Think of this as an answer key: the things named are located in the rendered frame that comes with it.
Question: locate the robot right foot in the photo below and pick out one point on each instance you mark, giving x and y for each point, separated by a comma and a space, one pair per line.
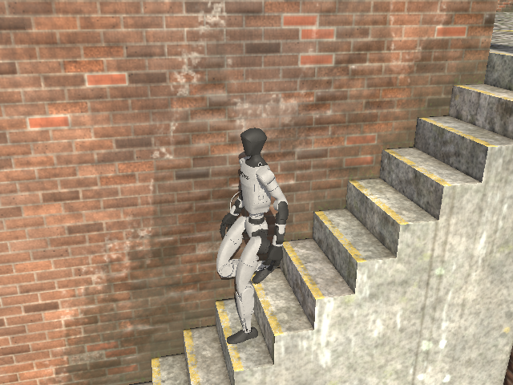
261, 274

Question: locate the left robot forearm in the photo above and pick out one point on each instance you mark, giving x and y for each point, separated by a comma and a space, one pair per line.
279, 229

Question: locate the robot right hand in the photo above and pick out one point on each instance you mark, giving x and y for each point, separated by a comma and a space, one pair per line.
229, 220

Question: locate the robot right upper arm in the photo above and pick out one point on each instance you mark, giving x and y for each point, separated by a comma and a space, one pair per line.
242, 159

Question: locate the robot left hand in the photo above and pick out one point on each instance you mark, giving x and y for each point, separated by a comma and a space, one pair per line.
274, 254

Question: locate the robot left upper arm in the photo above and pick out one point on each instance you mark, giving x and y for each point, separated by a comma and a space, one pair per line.
265, 176

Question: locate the humanoid robot torso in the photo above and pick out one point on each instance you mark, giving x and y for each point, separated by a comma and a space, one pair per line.
256, 199

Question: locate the right robot forearm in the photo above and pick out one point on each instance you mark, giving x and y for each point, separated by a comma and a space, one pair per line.
238, 206

